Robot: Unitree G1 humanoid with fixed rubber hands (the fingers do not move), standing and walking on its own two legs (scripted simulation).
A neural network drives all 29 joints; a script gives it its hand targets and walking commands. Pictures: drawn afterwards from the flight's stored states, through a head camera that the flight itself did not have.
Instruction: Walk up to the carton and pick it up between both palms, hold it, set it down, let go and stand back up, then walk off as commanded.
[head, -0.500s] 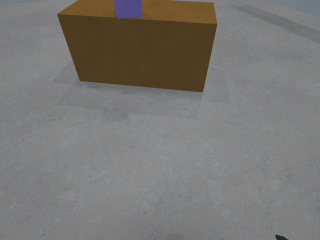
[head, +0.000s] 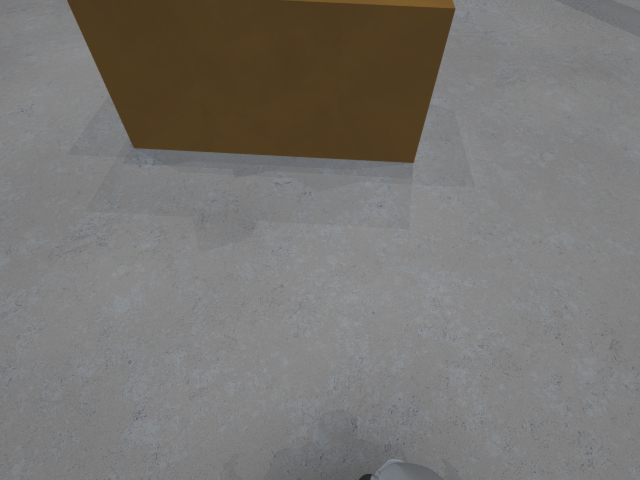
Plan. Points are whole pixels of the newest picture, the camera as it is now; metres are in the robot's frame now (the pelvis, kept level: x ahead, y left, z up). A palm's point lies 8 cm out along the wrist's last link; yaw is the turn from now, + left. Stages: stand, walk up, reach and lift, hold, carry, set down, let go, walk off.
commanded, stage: walk up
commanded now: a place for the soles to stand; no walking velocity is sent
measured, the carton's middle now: out of the picture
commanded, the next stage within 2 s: none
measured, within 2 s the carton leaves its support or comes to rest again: neither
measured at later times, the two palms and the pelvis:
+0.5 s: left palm (30, 380) +0.31 +0.44 -0.11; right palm (457, 417) +0.21 -0.16 -0.06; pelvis +0.22 +0.15 +0.01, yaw +2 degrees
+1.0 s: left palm (62, 272) +0.48 +0.43 -0.09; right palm (406, 220) +0.54 -0.16 -0.06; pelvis +0.43 +0.13 +0.02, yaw +2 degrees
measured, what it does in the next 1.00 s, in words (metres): walks ahead: left foot, then right foot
